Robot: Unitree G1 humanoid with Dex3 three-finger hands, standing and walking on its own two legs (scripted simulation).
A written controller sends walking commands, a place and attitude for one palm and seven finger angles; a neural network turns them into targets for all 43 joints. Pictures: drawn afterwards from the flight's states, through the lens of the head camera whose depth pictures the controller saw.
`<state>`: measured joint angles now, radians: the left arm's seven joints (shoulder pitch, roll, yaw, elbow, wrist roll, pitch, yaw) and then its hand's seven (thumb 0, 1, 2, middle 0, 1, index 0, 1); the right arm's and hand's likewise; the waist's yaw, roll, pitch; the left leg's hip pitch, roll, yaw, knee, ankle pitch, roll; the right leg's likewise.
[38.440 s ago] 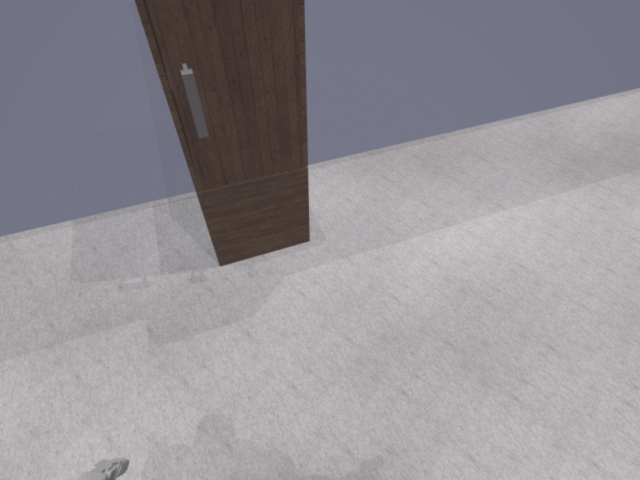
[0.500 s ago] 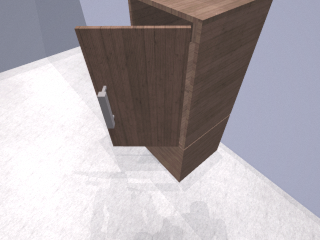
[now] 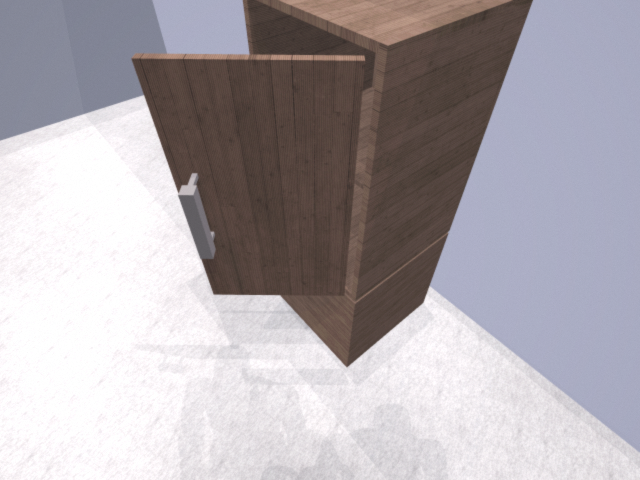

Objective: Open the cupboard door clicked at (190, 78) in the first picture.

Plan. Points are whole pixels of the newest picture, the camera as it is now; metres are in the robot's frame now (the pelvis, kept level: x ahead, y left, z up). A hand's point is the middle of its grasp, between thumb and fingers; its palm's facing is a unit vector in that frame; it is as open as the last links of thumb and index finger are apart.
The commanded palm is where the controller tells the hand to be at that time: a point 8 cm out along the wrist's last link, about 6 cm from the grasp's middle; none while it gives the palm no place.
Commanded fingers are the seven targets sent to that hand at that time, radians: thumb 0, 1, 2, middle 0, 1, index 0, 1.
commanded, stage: raise the hand with hooked fingers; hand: left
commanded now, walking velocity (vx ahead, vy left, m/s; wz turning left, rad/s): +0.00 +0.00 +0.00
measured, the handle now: (201, 216) +0.57 +0.27 -0.05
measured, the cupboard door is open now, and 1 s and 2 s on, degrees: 49 49 49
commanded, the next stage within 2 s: none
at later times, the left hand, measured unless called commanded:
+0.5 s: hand (180, 470) +0.15 +0.19 -0.08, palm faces +0.14 -0.99 -0.02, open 9.0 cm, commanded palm +0.15 +0.25 -0.06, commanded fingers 0.00 0.29 0.64 -0.24 -0.69 -0.24 -0.69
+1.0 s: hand (153, 409) +0.22 +0.24 -0.05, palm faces +0.06 -1.00 -0.06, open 12.0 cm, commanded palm +0.19 +0.29 -0.04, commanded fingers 0.00 -0.29 0.39 -0.28 -1.07 -0.28 -1.07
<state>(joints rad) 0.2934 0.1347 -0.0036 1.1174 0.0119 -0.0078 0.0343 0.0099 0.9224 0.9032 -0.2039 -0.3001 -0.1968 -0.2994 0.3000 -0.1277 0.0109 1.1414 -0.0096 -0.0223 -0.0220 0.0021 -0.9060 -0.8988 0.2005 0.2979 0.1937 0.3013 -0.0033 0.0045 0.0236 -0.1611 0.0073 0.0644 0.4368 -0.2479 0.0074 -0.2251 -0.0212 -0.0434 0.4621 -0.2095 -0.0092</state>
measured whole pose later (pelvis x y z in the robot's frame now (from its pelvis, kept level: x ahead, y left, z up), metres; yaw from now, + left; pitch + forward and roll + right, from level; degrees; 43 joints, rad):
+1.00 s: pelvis -0.01 +0.01 -0.09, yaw +2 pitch +17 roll -2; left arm 0.30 0.28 0.29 0.10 -0.33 -0.41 -0.36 0.00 -0.06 0.49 -0.27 -0.92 -0.27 -0.92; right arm 0.27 -0.27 -0.02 0.56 0.03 -0.21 -0.05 0.01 -0.90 -0.90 0.20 0.30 0.20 0.30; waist -0.01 0.02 -0.13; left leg -0.93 0.02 -0.01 1.19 -0.56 0.02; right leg -0.94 -0.03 -0.09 1.13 -0.49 -0.01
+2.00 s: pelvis -0.01 +0.01 -0.08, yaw +1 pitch +16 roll -2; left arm 0.00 0.39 0.45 0.41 -0.37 -0.36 -0.51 -0.01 -0.50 0.30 -0.30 -1.20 -0.30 -1.20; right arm 0.28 -0.28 0.02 0.53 0.03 -0.17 -0.05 0.01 -0.90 -0.90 0.20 0.30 0.20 0.30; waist -0.02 0.01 -0.12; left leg -0.86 0.03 0.00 1.11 -0.53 0.02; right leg -0.87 -0.02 -0.08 1.04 -0.45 -0.01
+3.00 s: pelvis -0.01 +0.01 -0.09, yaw +0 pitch +20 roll -3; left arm -0.52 0.56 0.54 0.91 -0.26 -0.38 -0.56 -0.01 -0.50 0.30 -0.30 -1.20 -0.30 -1.20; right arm 0.32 -0.29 0.03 0.59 0.03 -0.06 -0.05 0.01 -0.90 -0.90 0.21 0.30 0.20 0.30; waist -0.07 0.00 -0.11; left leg -0.98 0.04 0.01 1.16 -0.54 0.03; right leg -0.99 0.00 -0.07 1.07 -0.44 0.00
